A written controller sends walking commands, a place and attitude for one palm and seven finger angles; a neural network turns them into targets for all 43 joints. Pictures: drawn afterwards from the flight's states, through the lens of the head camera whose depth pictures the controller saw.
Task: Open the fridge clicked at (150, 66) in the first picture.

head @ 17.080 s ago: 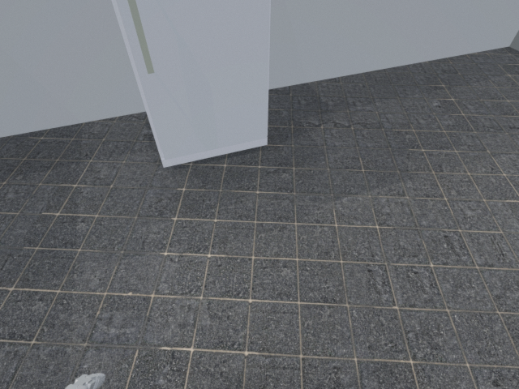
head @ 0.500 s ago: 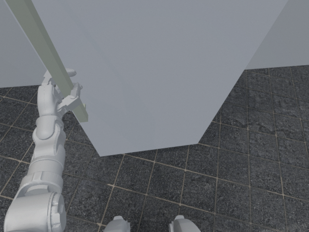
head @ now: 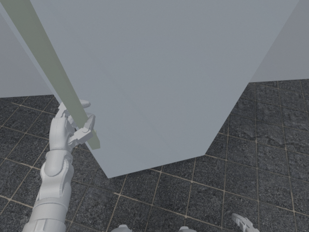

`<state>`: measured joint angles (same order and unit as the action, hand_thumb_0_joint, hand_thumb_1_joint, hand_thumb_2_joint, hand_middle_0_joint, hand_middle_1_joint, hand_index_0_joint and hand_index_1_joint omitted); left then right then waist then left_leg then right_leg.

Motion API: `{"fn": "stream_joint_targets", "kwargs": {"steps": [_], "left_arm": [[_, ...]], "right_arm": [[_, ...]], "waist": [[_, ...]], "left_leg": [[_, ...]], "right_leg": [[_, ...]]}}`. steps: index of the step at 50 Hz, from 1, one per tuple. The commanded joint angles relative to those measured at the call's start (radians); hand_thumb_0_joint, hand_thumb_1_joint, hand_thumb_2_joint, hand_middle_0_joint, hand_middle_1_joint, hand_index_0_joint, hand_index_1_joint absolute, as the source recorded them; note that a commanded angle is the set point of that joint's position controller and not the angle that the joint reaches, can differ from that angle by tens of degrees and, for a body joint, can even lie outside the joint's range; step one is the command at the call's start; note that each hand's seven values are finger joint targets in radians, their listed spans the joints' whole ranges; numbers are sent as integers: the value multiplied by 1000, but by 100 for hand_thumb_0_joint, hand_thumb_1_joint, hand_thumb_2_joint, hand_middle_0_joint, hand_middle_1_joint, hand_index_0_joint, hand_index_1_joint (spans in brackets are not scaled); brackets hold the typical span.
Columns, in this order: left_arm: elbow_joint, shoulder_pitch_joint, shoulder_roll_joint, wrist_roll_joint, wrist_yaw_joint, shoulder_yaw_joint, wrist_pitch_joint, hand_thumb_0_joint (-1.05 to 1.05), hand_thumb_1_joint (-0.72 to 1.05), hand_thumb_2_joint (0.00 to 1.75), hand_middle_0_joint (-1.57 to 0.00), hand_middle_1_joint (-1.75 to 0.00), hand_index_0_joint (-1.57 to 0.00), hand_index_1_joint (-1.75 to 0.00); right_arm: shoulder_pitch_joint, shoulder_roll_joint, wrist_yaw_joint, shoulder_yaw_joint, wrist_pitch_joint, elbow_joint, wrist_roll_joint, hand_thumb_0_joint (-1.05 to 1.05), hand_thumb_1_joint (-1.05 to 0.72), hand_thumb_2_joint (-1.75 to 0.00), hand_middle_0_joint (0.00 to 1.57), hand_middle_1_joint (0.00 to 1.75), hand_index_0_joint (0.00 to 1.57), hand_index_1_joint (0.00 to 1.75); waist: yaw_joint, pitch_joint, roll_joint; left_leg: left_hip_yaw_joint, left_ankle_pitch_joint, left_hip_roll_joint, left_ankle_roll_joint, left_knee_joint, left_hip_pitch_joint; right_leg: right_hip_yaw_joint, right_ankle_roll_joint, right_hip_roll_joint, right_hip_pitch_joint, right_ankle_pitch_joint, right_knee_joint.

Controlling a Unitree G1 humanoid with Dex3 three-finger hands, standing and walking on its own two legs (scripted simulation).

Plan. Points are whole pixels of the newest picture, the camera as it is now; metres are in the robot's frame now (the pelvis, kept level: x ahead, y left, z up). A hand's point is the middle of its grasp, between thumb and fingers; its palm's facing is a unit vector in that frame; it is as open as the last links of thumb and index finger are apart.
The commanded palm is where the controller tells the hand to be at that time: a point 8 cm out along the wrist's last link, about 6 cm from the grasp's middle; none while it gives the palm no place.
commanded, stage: walk backward, drawing the door open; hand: left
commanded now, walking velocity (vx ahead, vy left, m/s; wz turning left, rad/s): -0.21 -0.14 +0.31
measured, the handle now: (69, 91) +0.41 +0.21 +0.14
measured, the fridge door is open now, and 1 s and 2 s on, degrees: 8 34 64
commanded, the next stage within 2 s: none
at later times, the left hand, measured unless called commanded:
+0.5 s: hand (100, 165) +0.26 +0.13 +0.06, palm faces +0.17 -0.97 -0.17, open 6.3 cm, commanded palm +0.22 +0.17 +0.06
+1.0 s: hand (136, 217) +0.16 +0.04 +0.06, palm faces +0.33 -0.93 -0.16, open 6.4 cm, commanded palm +0.12 +0.08 +0.05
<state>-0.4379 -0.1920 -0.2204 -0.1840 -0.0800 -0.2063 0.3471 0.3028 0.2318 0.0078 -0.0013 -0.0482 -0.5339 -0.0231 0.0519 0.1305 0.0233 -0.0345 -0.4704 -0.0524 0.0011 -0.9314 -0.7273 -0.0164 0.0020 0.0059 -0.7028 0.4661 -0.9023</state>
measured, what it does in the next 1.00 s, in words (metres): steps to the right, turning left: left foot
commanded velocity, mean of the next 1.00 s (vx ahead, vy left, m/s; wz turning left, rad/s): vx -0.17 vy -0.35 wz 0.66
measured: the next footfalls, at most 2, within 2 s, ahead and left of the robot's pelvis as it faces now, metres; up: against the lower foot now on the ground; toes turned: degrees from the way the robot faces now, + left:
left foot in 0.86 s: -0.04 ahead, +0.01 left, +0.00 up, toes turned +19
right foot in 1.10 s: +0.00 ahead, -0.38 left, +0.00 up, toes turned +26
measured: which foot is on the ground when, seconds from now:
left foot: down 0.00-0.64, up 0.66-0.84, down 0.86-1.00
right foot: down 0.00-0.84, up 0.86-1.00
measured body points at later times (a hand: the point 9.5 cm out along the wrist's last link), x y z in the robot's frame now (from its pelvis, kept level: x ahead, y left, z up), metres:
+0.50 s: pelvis -0.04 -0.04 +0.04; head -0.01 -0.06 +0.49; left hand +0.25 +0.18 +0.07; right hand +0.13 -0.25 -0.06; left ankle -0.01 +0.12 -0.69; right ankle -0.02 -0.12 -0.69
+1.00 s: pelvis -0.09 -0.18 +0.04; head -0.05 -0.17 +0.49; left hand +0.14 +0.09 +0.07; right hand +0.09 -0.37 -0.08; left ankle -0.08 +0.00 -0.69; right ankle -0.04 -0.31 -0.63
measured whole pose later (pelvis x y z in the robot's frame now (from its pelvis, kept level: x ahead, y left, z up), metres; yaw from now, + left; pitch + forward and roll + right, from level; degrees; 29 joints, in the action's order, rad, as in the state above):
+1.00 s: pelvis -0.09 -0.18 +0.04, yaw +20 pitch +0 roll -3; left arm -0.28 -0.07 -0.15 -0.02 0.04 -0.03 0.10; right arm 0.21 0.19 -0.08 0.00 0.05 -0.69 0.04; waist 0.07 -0.12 0.07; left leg 0.09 -0.20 -0.11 0.04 -0.60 -0.41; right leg -0.01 0.05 0.04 -0.50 0.41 -1.04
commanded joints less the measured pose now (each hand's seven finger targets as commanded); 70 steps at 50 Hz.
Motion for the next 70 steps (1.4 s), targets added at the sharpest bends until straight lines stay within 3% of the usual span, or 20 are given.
{"fn": "stream_joint_targets", "kwargs": {"steps": [1,9,21,31,37,40,41,42,43,44,48,52,55,56,58,61,67,68,69,70], "left_arm": [[338,-245,-233,119,130,3,-40,0,90,90,-45,-140,-45,-140],[186,-45,-55,154,151,173,-149,0,90,90,-45,-140,-45,-140],[213,-59,-37,171,146,183,-185,0,90,90,-45,-140,-45,-140],[260,-75,-74,152,148,150,-216,0,90,90,-45,-140,-45,-140],[252,-77,-58,168,151,169,-223,0,90,90,-45,-140,-45,-140],[281,-101,-17,171,147,208,-195,0,90,90,-45,-140,-45,-140],[281,-103,-3,161,139,239,-192,0,90,90,-45,-140,-45,-140],[321,-103,11,155,127,241,-174,0,90,90,-45,-140,-45,-140],[360,-48,-37,199,126,181,-162,0,90,90,-45,-140,-45,-140],[436,-44,-69,211,110,169,-174,0,90,90,-45,-140,-45,-140],[371,-3,18,189,99,187,-192,0,90,90,-45,-140,-45,-140],[380,-59,60,182,90,246,-177,0,90,90,-45,-140,-45,-140],[385,-53,0,179,94,215,-168,0,90,90,-45,-140,-45,-140],[374,-26,-20,183,100,203,-172,0,90,90,-45,-140,-45,-140],[361,-6,-69,164,104,135,-189,0,90,90,-45,-140,-45,-140],[330,-35,-37,200,104,176,-171,0,90,90,-45,-140,-45,-140],[367,45,18,200,112,202,-126,0,90,90,-45,-140,-45,-140],[398,43,25,192,110,221,-117,0,90,90,-45,-140,-45,-140],[461,46,37,178,106,223,-99,0,90,90,-45,-140,-45,-140],[556,63,9,212,109,198,-76,0,90,90,-45,-140,-45,-140]], "right_arm": [[-24,112,-111,42,1,119,-16,0,-90,-90,20,30,20,30],[-93,110,-148,20,-22,80,11,0,-90,-90,20,30,20,30],[-145,111,-118,34,4,72,41,0,-90,-90,20,30,20,30],[-176,69,-110,44,78,12,6,0,-90,-90,20,30,20,30],[-202,68,-135,31,133,-15,21,0,-90,-90,20,30,20,30],[-123,70,-139,22,169,-42,22,0,-90,-90,20,30,20,30],[-85,90,-145,20,182,-66,22,0,-90,-90,20,30,20,30],[-74,144,-135,37,195,-45,42,0,-90,-90,20,30,20,30],[-173,163,-112,47,172,0,88,0,-90,-90,20,30,20,30],[-223,132,-105,57,142,-2,84,0,-90,-90,20,30,20,30],[-194,129,-104,67,134,-28,58,0,-90,-90,20,30,20,30],[-119,108,-104,67,186,-37,29,0,-90,-90,20,30,20,30],[-106,52,-97,58,188,-61,15,0,-90,-90,20,30,20,30],[-114,46,-94,57,193,-72,15,0,-90,-90,20,30,20,30],[-123,40,-121,77,192,-82,17,0,-90,-90,20,30,20,30],[-245,30,-149,49,208,-72,42,0,-90,-90,20,30,20,30],[-135,38,-176,33,213,-48,67,0,-90,-90,20,30,20,30],[-82,48,-177,33,218,-53,66,0,-90,-90,20,30,20,30],[-76,100,-166,46,219,-29,79,0,-90,-90,20,30,20,30],[-124,113,-139,51,203,-16,98,0,-90,-90,20,30,20,30]], "waist": [[-12,335,-1],[-2,131,39],[2,67,112],[4,92,-133],[-33,-33,-117],[15,-55,-96],[63,-72,-5],[77,-93,299],[-23,-43,272],[-8,-90,153],[-39,-49,121],[9,73,242],[31,111,166],[28,104,179],[3,100,-318],[-38,-99,-208],[-2,-61,-185],[42,-6,-152],[46,22,87],[2,27,170]], "left_leg": [[0,320,37,-41,211,352],[105,802,-82,-46,390,547],[259,603,-146,-92,545,486],[9,188,34,2,299,376],[-9,13,-15,11,-87,214],[-17,41,-47,-19,164,440],[60,171,-70,-47,427,643],[585,320,-369,-197,780,719],[897,163,-540,-245,801,528],[782,-23,-454,-180,774,408],[434,-37,-273,-117,636,319],[308,30,-114,-40,599,494],[142,192,13,3,410,511],[136,244,23,6,374,478],[-20,163,56,47,55,431],[-2,-93,6,34,-315,126],[-71,64,-18,1,231,399],[-9,267,-58,-42,422,639],[462,867,-344,-189,581,888],[723,1109,-545,-291,597,936]], "right_leg": [[63,-22,-79,398,-577,258],[-38,18,-46,405,-552,288],[-29,14,-4,444,-292,326],[2,-34,-137,522,-277,543],[-11,-142,-276,515,-359,544],[-125,13,-195,367,-401,447],[-174,108,-105,196,-360,250],[-143,222,63,-30,-78,-182],[128,107,-18,76,-3,-446],[142,62,-32,89,-39,-408],[76,48,-10,293,-41,-84],[-79,62,76,464,-66,391],[-91,21,10,480,-272,463],[-85,15,-19,477,-336,414],[-43,-73,-151,442,-371,492],[61,-212,-303,475,-663,442],[-71,-144,-208,503,-881,194],[-119,-54,-155,362,-843,-12],[-120,84,-14,30,-332,-294],[52,114,-1,-89,141,-453]]}}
